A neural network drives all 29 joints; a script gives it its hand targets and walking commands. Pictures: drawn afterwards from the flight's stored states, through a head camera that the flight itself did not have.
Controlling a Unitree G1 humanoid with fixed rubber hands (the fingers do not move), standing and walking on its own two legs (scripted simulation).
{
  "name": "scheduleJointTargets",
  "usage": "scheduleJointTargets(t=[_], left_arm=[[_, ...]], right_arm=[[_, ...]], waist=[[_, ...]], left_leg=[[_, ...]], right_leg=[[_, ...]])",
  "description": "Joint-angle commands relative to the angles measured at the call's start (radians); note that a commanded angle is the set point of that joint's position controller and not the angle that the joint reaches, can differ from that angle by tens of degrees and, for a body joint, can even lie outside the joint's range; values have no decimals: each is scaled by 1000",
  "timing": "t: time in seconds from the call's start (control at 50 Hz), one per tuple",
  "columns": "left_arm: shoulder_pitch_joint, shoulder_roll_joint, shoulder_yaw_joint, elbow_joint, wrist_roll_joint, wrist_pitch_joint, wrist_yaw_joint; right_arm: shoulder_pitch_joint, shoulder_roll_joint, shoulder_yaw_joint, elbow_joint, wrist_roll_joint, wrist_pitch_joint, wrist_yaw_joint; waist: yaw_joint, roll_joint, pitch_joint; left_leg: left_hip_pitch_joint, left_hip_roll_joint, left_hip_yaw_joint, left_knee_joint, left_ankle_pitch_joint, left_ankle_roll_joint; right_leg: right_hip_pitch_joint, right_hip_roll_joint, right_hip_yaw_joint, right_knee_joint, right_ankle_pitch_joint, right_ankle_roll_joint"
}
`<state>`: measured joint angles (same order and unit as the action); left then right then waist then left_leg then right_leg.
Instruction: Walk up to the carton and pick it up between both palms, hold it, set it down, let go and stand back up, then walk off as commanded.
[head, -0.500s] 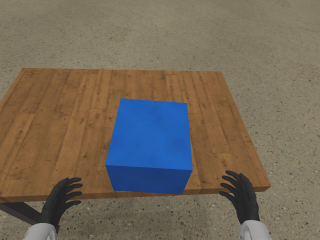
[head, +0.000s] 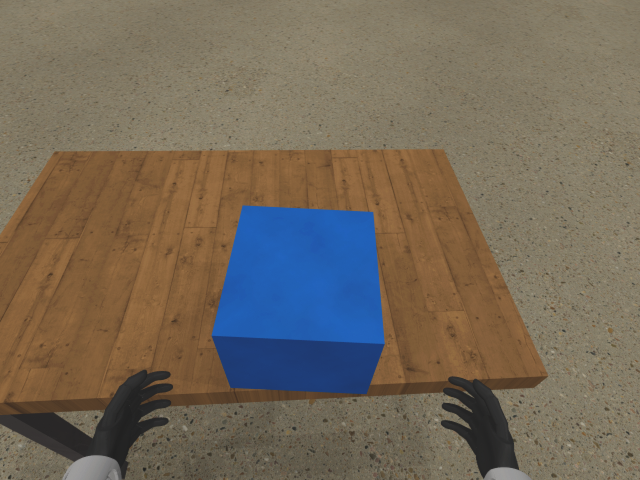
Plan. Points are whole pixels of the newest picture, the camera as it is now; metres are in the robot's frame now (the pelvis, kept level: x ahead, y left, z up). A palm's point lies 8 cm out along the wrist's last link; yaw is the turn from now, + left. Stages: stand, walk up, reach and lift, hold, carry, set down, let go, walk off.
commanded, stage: set down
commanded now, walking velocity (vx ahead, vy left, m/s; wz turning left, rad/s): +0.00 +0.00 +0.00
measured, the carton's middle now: (303, 298) +0.36 +0.03 -0.01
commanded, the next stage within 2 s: let go in 0.98 s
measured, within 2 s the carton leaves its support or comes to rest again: neither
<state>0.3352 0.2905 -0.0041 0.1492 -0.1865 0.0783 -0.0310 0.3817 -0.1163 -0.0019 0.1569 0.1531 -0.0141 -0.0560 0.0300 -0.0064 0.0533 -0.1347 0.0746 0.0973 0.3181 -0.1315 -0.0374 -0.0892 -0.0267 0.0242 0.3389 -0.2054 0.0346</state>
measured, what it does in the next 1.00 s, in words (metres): stands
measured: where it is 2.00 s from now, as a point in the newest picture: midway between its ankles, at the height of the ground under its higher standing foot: outside the picture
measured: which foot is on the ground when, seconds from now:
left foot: down 0.00-1.00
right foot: down 0.00-1.00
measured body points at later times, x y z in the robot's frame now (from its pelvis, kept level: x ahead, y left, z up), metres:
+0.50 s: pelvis -0.01 +0.00 +0.00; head -0.01 -0.01 +0.45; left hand +0.18 +0.24 -0.02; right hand +0.18 -0.20 -0.07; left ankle +0.03 +0.14 -0.75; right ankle -0.01 -0.14 -0.75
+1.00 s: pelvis -0.02 +0.00 +0.00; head -0.03 -0.02 +0.45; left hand +0.18 +0.24 -0.02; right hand +0.17 -0.21 -0.08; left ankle +0.03 +0.14 -0.75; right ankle -0.01 -0.14 -0.75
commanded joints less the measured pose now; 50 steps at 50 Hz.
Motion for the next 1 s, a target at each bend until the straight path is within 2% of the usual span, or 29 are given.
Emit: scheduleJointTargets(t=[0.0,0.02,0.04,0.06,0.12,0.22,0.3,0.38,0.4,0.44,0.48,0.5,0.52,0.64,0.68,0.7,0.82,0.88,0.98], left_arm=[[-98,67,51,-11,69,23,10],[-100,58,52,47,78,34,6],[-109,65,50,7,73,34,5],[-102,68,56,29,72,38,3],[-119,45,47,82,95,64,6],[-146,57,55,94,96,75,6],[-162,42,44,148,116,93,0],[-164,33,44,186,128,110,0],[-164,27,48,203,136,113,-3],[-182,24,41,231,138,121,-3],[-195,24,42,217,130,123,-5],[-198,14,41,264,148,133,-3],[-198,14,36,261,151,140,-2],[-207,-4,36,328,163,156,-8],[-214,9,39,290,156,150,-6],[-215,7,38,322,161,157,-10],[-238,-8,34,350,180,177,-10],[-239,-16,27,352,184,185,-8],[-233,-27,19,339,190,193,-11]], right_arm=[[-138,-76,-49,-50,-111,-59,12],[-140,-79,-44,-5,-122,-48,14],[-139,-77,-50,-29,-123,-53,11],[-136,-75,-47,-35,-123,-53,9],[-169,-95,-53,40,-140,-45,22],[-198,-102,-59,32,-148,-58,24],[-224,-115,-52,110,-162,-50,31],[-250,-131,-58,167,-165,-58,38],[-259,-135,-48,176,-175,-58,40],[-285,-145,-67,208,-186,-61,42],[-289,-140,-64,185,-180,-65,40],[-304,-152,-63,227,-191,-62,46],[-306,-156,-68,255,-194,-60,48],[-341,-170,-74,292,-211,-59,55],[-337,-167,-79,263,-209,-66,49],[-348,-175,-82,282,-215,-60,51],[-374,-182,-86,300,-215,-40,60],[-365,-189,-95,319,-223,-33,67],[-341,-191,-92,327,-219,-25,68]], waist=[[20,7,-32],[20,9,-1],[21,0,-14],[22,-5,-11],[22,2,4],[23,-27,-10],[17,-45,22],[17,-36,17],[18,-57,19],[15,-59,41],[15,-81,28],[10,-64,42],[10,-63,37],[2,-113,47],[1,-113,28],[-2,-122,38],[-1,-123,77],[-10,-130,60],[-4,-136,67]], left_leg=[[241,-73,9,-7,60,-1],[229,-77,13,-17,34,1],[233,-76,17,-15,30,3],[235,-79,19,-16,26,3],[225,-74,12,-19,-5,-1],[210,-79,19,-18,-30,8],[208,-79,15,-16,-55,7],[216,-79,10,-13,-66,3],[217,-82,13,-8,-65,5],[193,-79,9,-13,-92,5],[192,-81,15,-16,-109,10],[188,-78,8,-15,-111,9],[184,-82,10,-13,-121,7],[183,-81,7,-4,-131,16],[183,-83,11,-1,-127,19],[177,-85,8,-1,-143,22],[147,-85,5,-6,-211,30],[147,-86,5,0,-205,31],[151,-91,0,15,-206,32]], right_leg=[[-163,62,-13,-139,-58,-29],[-180,61,-13,-147,-86,-30],[-171,61,-16,-140,-79,-26],[-174,59,-16,-143,-83,-24],[-190,67,-25,-137,-121,-31],[-193,56,-36,-128,-130,-24],[-210,59,-45,-129,-153,-20],[-221,63,-53,-126,-176,-24],[-224,64,-58,-124,-172,-22],[-229,64,-63,-123,-197,-26],[-216,68,-64,-122,-202,-21],[-232,69,-69,-112,-210,-27],[-232,65,-66,-114,-219,-26],[-253,65,-79,-101,-224,-22],[-242,62,-72,-100,-211,-20],[-245,62,-73,-99,-231,-20],[-257,57,-68,-89,-277,-25],[-244,58,-72,-82,-275,-27],[-266,50,-67,-79,-286,-37]])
